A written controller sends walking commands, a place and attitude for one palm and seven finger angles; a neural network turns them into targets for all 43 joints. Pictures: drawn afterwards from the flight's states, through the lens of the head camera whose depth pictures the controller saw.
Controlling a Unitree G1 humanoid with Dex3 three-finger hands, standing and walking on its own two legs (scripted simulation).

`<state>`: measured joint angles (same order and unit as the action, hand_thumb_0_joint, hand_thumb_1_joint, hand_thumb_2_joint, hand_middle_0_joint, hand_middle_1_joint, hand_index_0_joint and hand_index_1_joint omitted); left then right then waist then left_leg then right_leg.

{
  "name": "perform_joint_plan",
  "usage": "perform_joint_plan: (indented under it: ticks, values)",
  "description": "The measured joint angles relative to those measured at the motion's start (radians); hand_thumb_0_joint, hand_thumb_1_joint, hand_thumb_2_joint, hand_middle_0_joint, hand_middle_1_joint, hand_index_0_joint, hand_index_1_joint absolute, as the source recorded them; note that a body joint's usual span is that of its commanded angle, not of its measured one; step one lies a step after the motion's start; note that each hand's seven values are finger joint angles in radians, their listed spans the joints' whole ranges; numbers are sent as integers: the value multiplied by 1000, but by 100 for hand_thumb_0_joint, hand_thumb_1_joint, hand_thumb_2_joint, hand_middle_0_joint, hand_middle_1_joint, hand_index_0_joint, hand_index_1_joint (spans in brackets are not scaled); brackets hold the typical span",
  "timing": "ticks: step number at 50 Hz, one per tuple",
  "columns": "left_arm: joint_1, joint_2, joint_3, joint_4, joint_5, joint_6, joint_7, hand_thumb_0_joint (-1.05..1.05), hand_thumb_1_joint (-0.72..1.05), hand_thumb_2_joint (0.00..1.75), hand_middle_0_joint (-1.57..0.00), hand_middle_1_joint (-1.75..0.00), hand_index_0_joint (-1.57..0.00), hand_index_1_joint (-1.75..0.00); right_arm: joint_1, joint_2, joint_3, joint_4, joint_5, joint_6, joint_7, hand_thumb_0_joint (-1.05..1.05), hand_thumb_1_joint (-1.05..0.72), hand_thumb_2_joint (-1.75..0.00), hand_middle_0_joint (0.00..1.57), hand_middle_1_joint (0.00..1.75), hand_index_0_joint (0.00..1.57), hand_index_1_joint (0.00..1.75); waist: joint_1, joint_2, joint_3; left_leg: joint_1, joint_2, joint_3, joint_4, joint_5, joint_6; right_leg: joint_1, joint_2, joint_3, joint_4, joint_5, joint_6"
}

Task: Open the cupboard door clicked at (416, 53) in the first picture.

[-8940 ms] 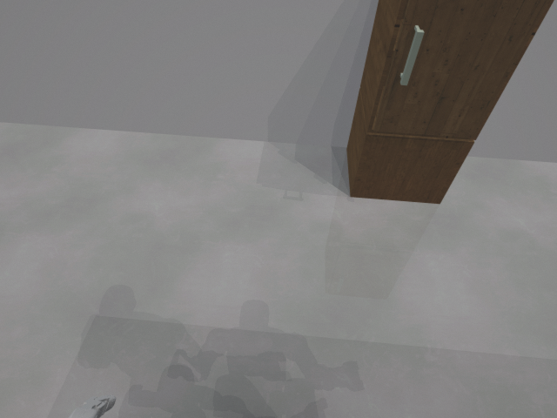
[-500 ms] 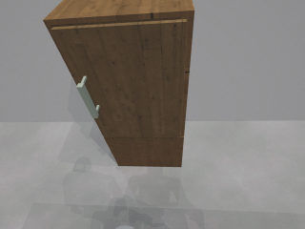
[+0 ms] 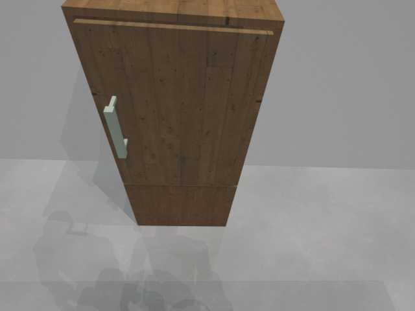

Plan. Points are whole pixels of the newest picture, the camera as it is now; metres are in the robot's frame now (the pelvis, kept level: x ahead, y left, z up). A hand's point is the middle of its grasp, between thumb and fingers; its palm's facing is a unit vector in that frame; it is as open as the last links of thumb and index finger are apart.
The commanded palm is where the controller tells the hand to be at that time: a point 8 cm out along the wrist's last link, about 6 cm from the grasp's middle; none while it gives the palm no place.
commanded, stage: come to a stop and stand still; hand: left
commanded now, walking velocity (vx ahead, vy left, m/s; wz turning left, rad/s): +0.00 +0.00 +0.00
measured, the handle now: (118, 128) +0.56 +0.27 -0.03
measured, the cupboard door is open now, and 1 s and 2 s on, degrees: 0 0 0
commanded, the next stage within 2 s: look again from close up in 0.48 s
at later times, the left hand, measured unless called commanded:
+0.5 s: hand out of the picture +0.07 +0.15 -0.18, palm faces +0.07 -0.97 -0.22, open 7.2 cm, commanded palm none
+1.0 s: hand out of the picture -0.04 +0.18 -0.18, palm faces +0.02 -0.98 -0.20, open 7.4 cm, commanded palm none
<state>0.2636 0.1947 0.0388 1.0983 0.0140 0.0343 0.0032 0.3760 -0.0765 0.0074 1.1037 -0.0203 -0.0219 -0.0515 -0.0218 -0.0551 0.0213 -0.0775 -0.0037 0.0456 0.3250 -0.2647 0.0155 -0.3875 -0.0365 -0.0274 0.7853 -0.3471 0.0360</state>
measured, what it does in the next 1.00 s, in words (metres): steps on the spot: right foot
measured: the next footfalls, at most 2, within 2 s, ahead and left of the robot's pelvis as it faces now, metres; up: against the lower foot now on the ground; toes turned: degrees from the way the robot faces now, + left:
right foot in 0.08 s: +0.05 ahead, -0.12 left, +0.00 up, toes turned -2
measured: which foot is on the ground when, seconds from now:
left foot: down 0.00-1.00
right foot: up 0.00-0.06, down 0.08-1.00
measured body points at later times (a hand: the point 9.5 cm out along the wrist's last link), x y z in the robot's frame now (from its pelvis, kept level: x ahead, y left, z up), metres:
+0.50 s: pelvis +0.03 -0.03 -0.01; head +0.04 -0.03 +0.44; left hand +0.06 +0.20 -0.16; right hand +0.03 -0.25 -0.17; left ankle -0.06 +0.11 -0.74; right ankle +0.02 -0.12 -0.74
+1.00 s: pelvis -0.01 +0.01 -0.01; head -0.01 +0.00 +0.44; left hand -0.04 +0.23 -0.16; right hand -0.03 -0.19 -0.17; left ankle -0.03 +0.10 -0.75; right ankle +0.01 -0.12 -0.74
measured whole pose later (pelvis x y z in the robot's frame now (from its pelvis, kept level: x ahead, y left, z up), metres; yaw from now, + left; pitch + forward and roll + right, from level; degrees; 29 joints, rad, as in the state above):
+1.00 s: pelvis -0.01 +0.01 -0.01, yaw +0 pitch -1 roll +1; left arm 0.33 0.14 -0.02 1.11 0.02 0.00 0.02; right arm 0.34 -0.13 0.02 1.07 -0.01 -0.01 -0.02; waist 0.01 0.02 0.02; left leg -0.17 -0.02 0.10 0.47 -0.28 0.05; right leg -0.27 -0.05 -0.05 0.51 -0.23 0.00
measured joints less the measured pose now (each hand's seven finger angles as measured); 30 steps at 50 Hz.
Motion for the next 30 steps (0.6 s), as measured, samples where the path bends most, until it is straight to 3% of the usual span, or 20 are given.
perform_joint_plan:
  ticks: [2, 4, 9, 19, 30]
  values:
    - [-26, -12, -4, -1, -3, -5, 7, 0, 92, 90, -20, -30, -19, -29, 4, 0, -3, 13, 0, 2, -1, 1, -91, -89, 21, 30, 20, 30, -12, 13, 15, -5, 2, 1, 29, -22, -6, 50, 2, -13, -118, -3, -8]
    - [-44, -12, -5, -5, -6, -19, 11, 1, 93, 90, -20, -30, -20, -29, 13, -1, -8, 26, 5, 4, 0, 1, -90, -89, 21, 30, 20, 30, -16, 21, 22, -18, 1, 6, 80, -58, -17, 115, 2, -26, -263, 97, -18]
    - [-85, -45, -20, 0, -10, -54, 23, 0, 93, 90, -20, -30, -20, -29, 7, -31, -19, 55, 19, 21, 2, 1, -91, -89, 21, 30, 20, 30, -32, 100, 21, -47, 51, -6, 171, -101, -35, 156, 38, -69, -289, 71, -71]
    - [-100, -48, -21, 5, -20, -54, 44, -1, 95, 90, -20, -30, -20, -29, -72, -32, -16, 60, 11, 7, -4, 1, -91, -89, 20, 30, 20, 30, 5, 68, -5, 15, 64, -5, 78, -79, -57, 196, 50, -84, -329, 73, -79]
    - [-31, -39, -30, 39, -11, -47, 46, -1, 94, 90, -20, -30, -20, -29, -117, -69, -19, 40, 14, 17, -3, 1, -92, -89, 20, 30, 20, 30, 24, 77, -2, 15, 73, 4, 99, -61, -55, 220, 56, -84, -359, 101, -78]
